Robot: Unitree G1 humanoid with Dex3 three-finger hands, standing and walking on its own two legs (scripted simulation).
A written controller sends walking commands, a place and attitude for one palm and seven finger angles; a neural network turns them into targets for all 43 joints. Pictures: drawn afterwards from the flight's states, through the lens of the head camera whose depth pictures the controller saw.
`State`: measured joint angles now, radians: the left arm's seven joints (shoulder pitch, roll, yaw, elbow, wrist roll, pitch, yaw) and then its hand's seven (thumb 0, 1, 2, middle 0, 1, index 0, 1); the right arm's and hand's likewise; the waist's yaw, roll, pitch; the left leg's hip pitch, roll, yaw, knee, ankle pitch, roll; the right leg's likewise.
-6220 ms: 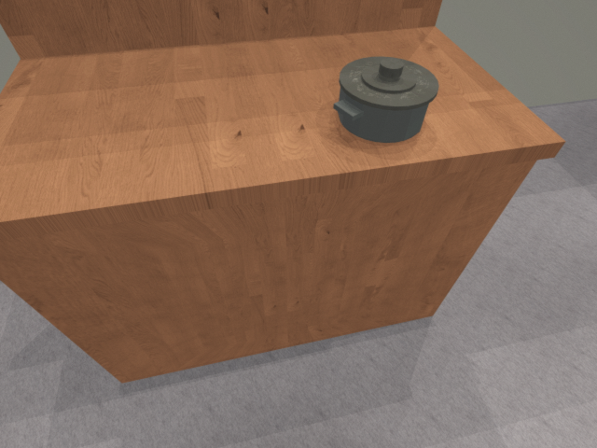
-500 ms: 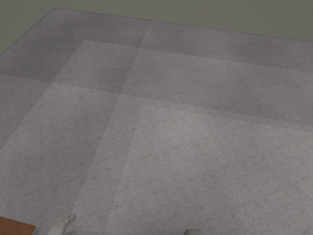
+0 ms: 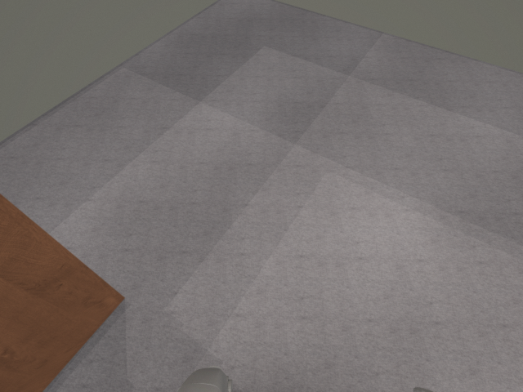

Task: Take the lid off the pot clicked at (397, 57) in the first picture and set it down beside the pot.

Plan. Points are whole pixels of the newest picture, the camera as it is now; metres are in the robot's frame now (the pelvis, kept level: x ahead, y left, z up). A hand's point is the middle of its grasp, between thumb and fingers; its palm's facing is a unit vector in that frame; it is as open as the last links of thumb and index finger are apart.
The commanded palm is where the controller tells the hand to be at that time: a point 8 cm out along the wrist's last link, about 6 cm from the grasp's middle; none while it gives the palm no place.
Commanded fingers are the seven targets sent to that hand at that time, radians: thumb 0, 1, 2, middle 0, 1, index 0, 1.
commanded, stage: turn to face it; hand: left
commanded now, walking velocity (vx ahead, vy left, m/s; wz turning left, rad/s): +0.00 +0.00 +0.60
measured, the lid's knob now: out of the picture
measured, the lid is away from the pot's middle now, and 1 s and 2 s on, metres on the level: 0.00 0.00 0.00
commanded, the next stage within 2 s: take the last steps up to it in 1.70 s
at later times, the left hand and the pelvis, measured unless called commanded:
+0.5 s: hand out of the picture +0.09 +0.27 -0.14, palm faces +0.29 -0.92 -0.27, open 7.4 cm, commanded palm none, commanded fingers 0.00 0.90 0.90 -0.20 -0.30 -0.20 -0.30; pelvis +0.02 +0.03 +0.01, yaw +18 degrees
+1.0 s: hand out of the picture -0.06 +0.22 -0.18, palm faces +0.59 -0.76 -0.25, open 7.4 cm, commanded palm none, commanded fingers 0.00 0.90 0.90 -0.20 -0.30 -0.20 -0.30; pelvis +0.03 +0.03 -0.01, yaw +37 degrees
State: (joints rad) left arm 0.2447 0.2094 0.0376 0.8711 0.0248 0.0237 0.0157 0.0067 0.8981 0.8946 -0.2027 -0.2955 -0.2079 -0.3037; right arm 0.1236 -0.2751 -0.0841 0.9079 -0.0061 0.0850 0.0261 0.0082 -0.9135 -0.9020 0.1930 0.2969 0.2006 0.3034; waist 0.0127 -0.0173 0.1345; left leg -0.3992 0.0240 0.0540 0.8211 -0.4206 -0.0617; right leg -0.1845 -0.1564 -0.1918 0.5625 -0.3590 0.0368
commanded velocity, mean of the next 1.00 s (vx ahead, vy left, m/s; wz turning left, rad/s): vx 0.00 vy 0.00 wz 0.60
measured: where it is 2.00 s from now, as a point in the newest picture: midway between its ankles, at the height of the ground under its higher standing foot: outside the picture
